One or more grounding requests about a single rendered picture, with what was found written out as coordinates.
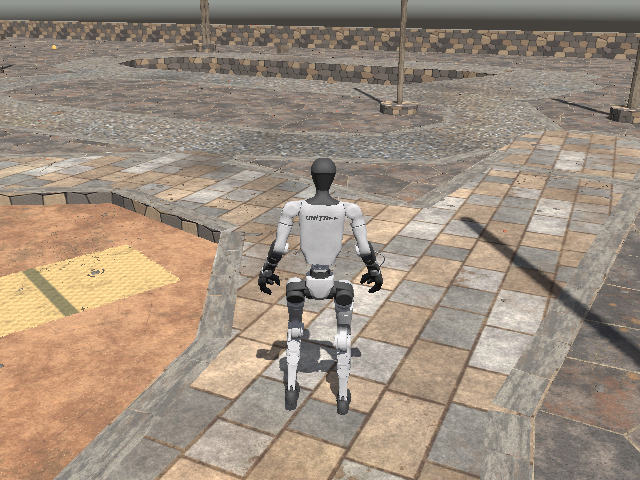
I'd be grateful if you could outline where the right robot forearm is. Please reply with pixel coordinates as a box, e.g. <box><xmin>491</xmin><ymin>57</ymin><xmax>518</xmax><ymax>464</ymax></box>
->
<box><xmin>361</xmin><ymin>241</ymin><xmax>381</xmax><ymax>276</ymax></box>

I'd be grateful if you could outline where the robot torso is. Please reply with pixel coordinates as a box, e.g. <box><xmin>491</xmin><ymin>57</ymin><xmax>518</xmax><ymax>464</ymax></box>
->
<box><xmin>298</xmin><ymin>196</ymin><xmax>345</xmax><ymax>300</ymax></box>

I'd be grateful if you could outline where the robot right upper arm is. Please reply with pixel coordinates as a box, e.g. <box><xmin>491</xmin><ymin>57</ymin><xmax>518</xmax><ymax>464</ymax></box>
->
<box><xmin>343</xmin><ymin>202</ymin><xmax>371</xmax><ymax>257</ymax></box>

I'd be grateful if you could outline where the left robot hand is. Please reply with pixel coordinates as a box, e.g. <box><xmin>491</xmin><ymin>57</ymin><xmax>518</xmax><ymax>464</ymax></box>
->
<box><xmin>258</xmin><ymin>271</ymin><xmax>280</xmax><ymax>295</ymax></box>

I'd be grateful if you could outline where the robot left upper arm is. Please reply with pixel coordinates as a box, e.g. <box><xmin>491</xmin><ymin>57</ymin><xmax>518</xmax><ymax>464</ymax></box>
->
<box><xmin>272</xmin><ymin>200</ymin><xmax>302</xmax><ymax>255</ymax></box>

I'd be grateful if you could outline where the robot left thigh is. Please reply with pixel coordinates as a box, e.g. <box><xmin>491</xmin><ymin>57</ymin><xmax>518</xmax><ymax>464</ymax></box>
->
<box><xmin>286</xmin><ymin>277</ymin><xmax>306</xmax><ymax>339</ymax></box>

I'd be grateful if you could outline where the right robot hand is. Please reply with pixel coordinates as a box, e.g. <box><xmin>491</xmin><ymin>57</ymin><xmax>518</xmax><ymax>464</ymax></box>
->
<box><xmin>360</xmin><ymin>271</ymin><xmax>383</xmax><ymax>293</ymax></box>

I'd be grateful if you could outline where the left robot forearm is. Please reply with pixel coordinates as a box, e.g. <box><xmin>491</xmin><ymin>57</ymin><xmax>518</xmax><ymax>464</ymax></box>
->
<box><xmin>261</xmin><ymin>239</ymin><xmax>282</xmax><ymax>277</ymax></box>

